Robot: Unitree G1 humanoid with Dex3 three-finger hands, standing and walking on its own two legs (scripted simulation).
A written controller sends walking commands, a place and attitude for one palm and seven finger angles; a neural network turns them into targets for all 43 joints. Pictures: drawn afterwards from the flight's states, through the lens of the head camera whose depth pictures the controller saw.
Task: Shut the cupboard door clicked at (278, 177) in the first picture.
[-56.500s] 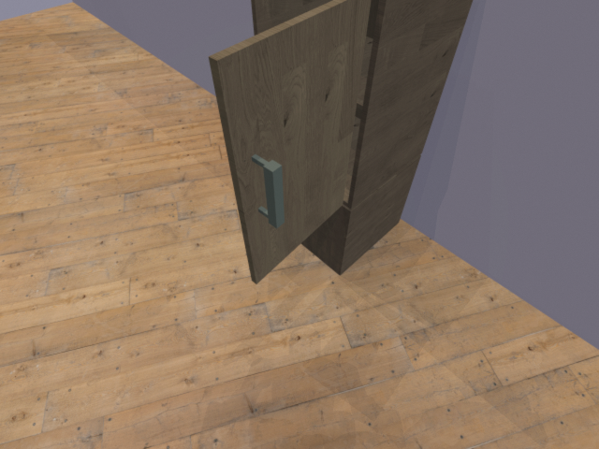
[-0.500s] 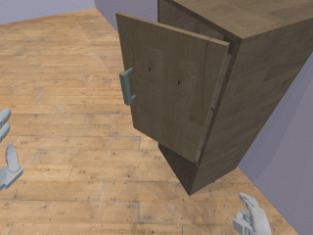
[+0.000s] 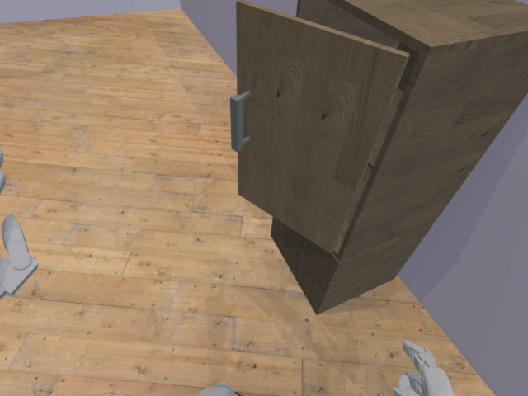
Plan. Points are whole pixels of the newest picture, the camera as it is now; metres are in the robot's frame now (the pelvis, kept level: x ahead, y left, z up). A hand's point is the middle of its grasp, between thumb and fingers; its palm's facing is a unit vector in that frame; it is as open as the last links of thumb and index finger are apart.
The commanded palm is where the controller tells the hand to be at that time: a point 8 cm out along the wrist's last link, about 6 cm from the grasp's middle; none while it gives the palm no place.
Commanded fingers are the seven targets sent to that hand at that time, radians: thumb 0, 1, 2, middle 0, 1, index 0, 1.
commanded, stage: step back with the hand held close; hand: left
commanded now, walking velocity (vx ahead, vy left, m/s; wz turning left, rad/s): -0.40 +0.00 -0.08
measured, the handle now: (242, 121) +0.75 +0.11 +0.00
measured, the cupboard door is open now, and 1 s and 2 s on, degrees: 27 27 27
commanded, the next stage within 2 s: stop stepping back and stand still in 0.24 s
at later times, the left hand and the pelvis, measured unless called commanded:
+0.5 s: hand out of the picture +0.08 +0.29 +0.18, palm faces +0.38 -0.82 -0.42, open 7.4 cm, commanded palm +0.02 +0.32 +0.19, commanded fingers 0.00 0.90 0.90 -0.20 -0.30 -0.20 -0.30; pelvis -0.13 +0.03 +0.00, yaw -1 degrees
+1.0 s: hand out of the picture -0.01 +0.31 +0.20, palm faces +0.34 -0.82 -0.46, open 7.4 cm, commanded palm -0.05 +0.35 +0.19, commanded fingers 0.00 0.90 0.90 -0.20 -0.30 -0.20 -0.30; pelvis -0.23 +0.07 +0.01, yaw -6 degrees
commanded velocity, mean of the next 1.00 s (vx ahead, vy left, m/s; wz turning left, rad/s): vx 0.04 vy -0.06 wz -0.03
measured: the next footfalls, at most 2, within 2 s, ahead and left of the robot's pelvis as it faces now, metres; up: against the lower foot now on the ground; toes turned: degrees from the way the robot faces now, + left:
right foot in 0.16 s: -0.04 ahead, -0.13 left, +0.00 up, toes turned +3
right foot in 0.48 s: -0.11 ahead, -0.09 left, +0.00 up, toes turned -2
